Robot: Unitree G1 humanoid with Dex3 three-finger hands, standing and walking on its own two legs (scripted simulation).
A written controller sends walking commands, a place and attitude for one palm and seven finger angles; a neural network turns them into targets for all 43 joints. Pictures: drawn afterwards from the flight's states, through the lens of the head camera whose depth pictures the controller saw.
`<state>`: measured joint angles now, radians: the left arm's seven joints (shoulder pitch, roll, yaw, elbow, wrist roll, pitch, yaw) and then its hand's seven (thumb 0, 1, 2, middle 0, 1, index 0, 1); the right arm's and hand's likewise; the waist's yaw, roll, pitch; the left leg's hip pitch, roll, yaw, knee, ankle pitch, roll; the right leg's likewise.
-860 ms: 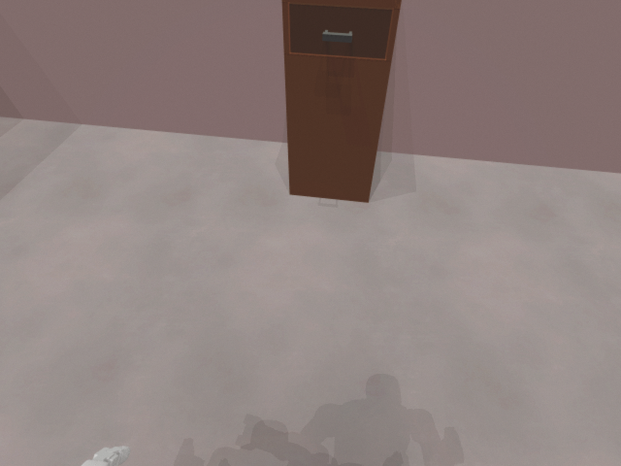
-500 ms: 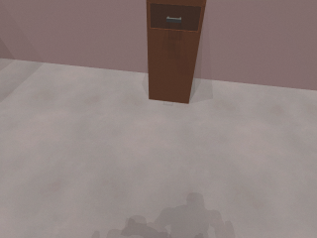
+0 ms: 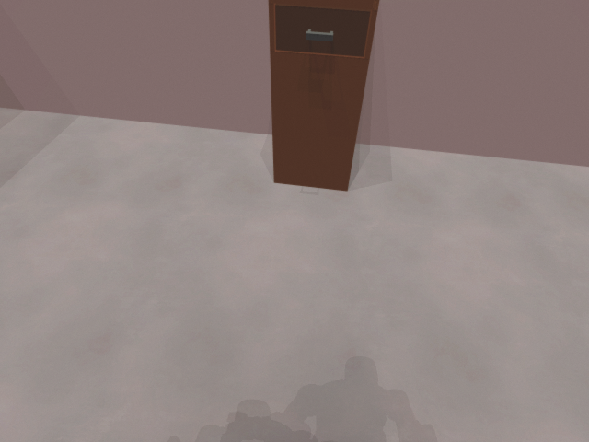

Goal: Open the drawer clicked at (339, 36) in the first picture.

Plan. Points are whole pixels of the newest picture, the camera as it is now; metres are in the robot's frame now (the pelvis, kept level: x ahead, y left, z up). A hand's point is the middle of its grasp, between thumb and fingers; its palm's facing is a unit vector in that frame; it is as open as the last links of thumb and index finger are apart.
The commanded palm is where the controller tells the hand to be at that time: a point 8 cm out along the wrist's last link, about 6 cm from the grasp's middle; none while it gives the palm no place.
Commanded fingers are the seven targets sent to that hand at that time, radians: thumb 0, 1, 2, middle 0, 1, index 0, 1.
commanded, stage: look at it before walking up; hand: left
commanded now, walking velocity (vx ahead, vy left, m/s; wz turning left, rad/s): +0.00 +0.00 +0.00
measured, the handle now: (319, 34) +1.46 -0.01 +0.00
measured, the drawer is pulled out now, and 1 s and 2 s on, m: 0.00 0.00 0.00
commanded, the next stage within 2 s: walk to a spot facing it in 0.58 s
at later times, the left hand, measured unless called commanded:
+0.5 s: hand out of the picture +0.08 +0.25 -0.16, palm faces -0.04 -0.94 -0.33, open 7.4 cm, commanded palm none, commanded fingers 0.00 0.90 0.90 -0.20 -0.30 -0.20 -0.30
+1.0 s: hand out of the picture +0.07 +0.20 -0.19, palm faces -0.07 -0.98 -0.19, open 7.4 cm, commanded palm none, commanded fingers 0.00 0.90 0.90 -0.20 -0.30 -0.20 -0.30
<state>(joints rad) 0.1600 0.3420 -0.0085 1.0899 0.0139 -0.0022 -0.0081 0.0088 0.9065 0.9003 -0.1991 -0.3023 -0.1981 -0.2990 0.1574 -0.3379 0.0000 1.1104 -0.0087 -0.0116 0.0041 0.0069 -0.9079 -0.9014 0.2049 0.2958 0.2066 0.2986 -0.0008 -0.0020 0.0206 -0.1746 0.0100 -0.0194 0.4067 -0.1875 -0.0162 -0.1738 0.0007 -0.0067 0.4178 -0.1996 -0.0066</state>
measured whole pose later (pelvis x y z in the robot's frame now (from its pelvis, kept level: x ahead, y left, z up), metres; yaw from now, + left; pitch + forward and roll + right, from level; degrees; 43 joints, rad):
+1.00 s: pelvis +0.07 +0.00 -0.02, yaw -5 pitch +0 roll +1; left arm 0.35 0.23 0.01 1.09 0.02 0.01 -0.03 0.01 0.91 0.90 -0.20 -0.30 -0.20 -0.30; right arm 0.28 -0.22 -0.01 1.10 -0.02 -0.03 0.00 0.00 -0.91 -0.90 0.20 0.30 0.21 0.30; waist 0.02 -0.03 -0.02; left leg -0.16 0.04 0.07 0.56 -0.40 -0.01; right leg -0.23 0.02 0.05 0.64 -0.40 -0.03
